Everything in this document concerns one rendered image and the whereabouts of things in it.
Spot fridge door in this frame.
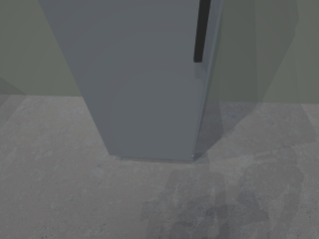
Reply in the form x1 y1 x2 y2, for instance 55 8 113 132
38 0 219 160

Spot handle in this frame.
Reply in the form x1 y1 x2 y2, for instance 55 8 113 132
193 0 211 63

